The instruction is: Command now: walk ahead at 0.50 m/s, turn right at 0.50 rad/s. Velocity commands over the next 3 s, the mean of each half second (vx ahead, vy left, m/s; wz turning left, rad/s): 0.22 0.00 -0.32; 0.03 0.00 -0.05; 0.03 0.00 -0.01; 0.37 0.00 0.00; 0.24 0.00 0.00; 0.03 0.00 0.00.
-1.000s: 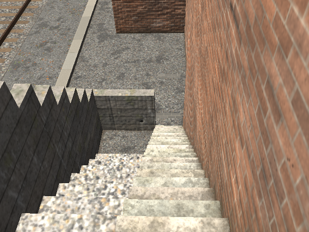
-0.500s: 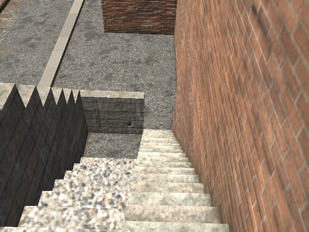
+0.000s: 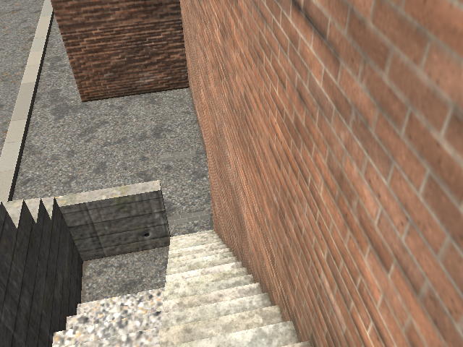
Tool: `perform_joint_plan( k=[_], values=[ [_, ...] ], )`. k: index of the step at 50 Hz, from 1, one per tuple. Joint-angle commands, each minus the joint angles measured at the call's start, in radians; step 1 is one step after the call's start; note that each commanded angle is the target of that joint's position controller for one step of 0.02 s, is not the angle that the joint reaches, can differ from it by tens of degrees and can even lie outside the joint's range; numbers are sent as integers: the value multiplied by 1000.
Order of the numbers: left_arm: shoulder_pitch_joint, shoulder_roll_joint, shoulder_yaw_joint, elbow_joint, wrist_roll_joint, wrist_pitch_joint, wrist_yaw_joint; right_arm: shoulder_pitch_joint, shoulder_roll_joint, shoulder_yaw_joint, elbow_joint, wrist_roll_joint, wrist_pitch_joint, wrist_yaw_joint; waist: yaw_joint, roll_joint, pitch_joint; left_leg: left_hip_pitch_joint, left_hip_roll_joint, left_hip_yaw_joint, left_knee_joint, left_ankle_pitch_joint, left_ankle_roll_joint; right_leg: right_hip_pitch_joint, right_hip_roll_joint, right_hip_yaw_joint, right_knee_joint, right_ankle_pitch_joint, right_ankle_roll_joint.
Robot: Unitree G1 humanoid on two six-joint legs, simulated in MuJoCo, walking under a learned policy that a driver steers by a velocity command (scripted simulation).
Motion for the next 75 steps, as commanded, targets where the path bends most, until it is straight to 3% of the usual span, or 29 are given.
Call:
perform_joint_plan(
  k=[1,2,3,4,5,7,8,9,10,12,13,14,16,19,22,29,33,35,36,37,38,41,43,49,53,56,69,72,75],
  values=[
    [343,177,74,93,21,21,2,-192,-164,-49,-36,-2,-18,44,200,170,24,-335,213,-193,-12,733,101,503,-15,-182,49,13,3],
    [581,220,108,190,40,44,23,-210,-165,-59,-20,33,-16,58,289,143,-22,-362,149,-82,240,915,49,721,46,-303,5,-39,1],
    [745,207,106,279,29,66,31,-278,-183,-75,-17,54,-6,61,409,-20,24,-486,20,-29,697,626,-50,845,39,-275,-153,-82,-56],
    [715,195,73,315,26,61,51,-320,-96,-58,-46,18,10,30,376,-262,176,-607,-161,-43,1108,-56,-123,708,-10,-100,-320,144,-95],
    [477,136,-6,214,40,34,50,-43,1,-41,-57,29,-1,7,82,-393,87,-709,-187,-308,937,-72,-107,720,-88,107,-131,687,-196],
    [279,125,-6,162,16,36,45,-21,-55,-29,-47,22,12,-7,-15,-30,39,-818,-62,-330,706,156,-58,678,-207,221,-107,303,-252],
    [122,54,-34,97,12,36,50,-69,-106,-39,-2,29,61,-32,-31,270,17,-684,-35,-302,565,387,-30,489,-146,160,-151,47,-127],
    [139,90,-38,159,33,27,82,-14,-66,-32,0,45,78,-25,-86,137,-31,-658,-20,-428,517,507,-30,414,-256,263,-65,206,-149],
    [84,87,-46,131,50,17,126,-118,-75,-26,-76,34,103,-17,-96,165,9,-646,-11,-476,212,692,-61,298,-267,287,-32,211,-119],
    [177,-27,-105,226,90,19,169,-169,4,-9,-66,39,134,-1,-85,87,-113,-374,-12,-438,-9,899,-90,265,-161,185,-18,184,-55],
    [114,20,-106,215,93,9,178,-113,0,-11,-45,55,151,6,-108,-3,-131,-288,2,-445,50,934,-105,210,-181,237,-39,110,-53],
    [135,24,-110,190,86,4,199,-196,-90,-39,-79,65,149,9,-58,113,-140,-361,-15,-528,-15,1109,-109,255,-159,223,-3,-131,-59],
    [108,-11,-119,222,79,13,221,-220,-90,-43,-91,48,134,17,-44,-16,-48,-467,1,-633,-177,1093,-79,308,-160,259,44,-217,-56],
    [187,-106,-140,237,60,9,246,-277,-81,-55,-100,34,131,34,16,-62,103,-378,8,-576,-489,1369,-109,186,-69,135,102,-483,-55],
    [119,-128,-128,219,49,-6,225,-259,-38,-52,-101,31,150,27,30,-54,129,-233,26,-534,-645,1285,-118,114,-37,158,115,-471,-93],
    [10,-56,-78,161,59,-3,161,-135,-39,-46,-37,14,175,27,59,-25,70,7,56,-440,-935,1090,-55,152,-45,222,224,-214,-130],
    [-59,-72,-86,235,35,-14,123,6,12,-31,30,16,211,24,-31,9,-37,97,19,-287,-1108,1136,-53,194,-10,45,416,-484,-98],
    [-22,-143,-110,302,25,-15,114,132,14,-34,92,21,206,28,-79,43,-66,205,45,-247,-1046,1392,-33,82,7,-72,532,-804,-35],
    [-21,-168,-117,330,15,-9,113,202,-24,-39,144,19,211,24,-94,116,-39,273,48,-261,-953,1573,-32,-38,61,-140,652,-1081,2],
    [-4,-202,-135,335,1,-8,104,189,-49,-41,171,19,222,25,-58,259,-16,243,56,-306,-937,1465,13,-30,97,-248,626,-1322,53],
    [11,-164,-129,356,-18,-2,93,152,-24,-37,167,23,225,25,-42,274,16,198,64,-362,-999,1179,49,-16,97,-295,575,-1412,64],
    [-66,-159,-118,378,-9,41,144,138,-80,-60,146,-6,182,23,-50,59,27,66,88,-330,-1025,1516,20,101,66,-270,639,-1240,42],
    [-55,-193,-127,351,-9,64,146,137,-80,-57,182,7,157,22,7,175,-30,94,103,-332,-990,1616,23,130,59,-277,652,-1265,55],
    [-74,-167,-116,334,-7,89,149,162,-97,-62,180,-1,164,33,-5,214,-29,90,156,-395,-952,1465,88,48,73,-279,774,-1370,53],
    [-75,-169,-118,313,-3,65,148,214,-121,-58,170,29,169,9,-26,324,-63,246,195,-499,-860,1495,110,-172,62,-242,906,-1398,79],
    [-121,-174,-118,271,-8,78,144,243,-60,-40,199,-3,167,5,-29,255,-20,215,205,-566,-922,1260,109,-178,48,-215,871,-1316,102],
    [-84,-175,-117,246,0,67,128,205,-62,-47,179,-2,172,15,-24,228,-4,169,181,-515,-957,1197,73,-106,40,-183,793,-1223,75],
    [-60,-188,-122,255,4,64,126,218,-29,-33,194,1,176,12,-21,223,7,134,158,-511,-1013,898,70,-78,59,-204,758,-1260,64],
    [-108,-186,-123,213,10,48,133,203,-73,-44,169,14,169,6,-30,238,32,140,163,-534,-1013,861,92,-141,91,-246,826,-1320,46]
  ],
)
Next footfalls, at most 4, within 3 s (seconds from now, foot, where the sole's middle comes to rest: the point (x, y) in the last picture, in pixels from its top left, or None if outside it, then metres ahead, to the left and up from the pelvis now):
0.08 right None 0.14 -0.10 -0.83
0.68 left None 0.31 0.14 -1.07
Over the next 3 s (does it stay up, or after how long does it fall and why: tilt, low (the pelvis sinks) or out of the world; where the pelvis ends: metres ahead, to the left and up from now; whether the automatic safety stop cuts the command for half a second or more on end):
stays up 0.33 0.04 -0.26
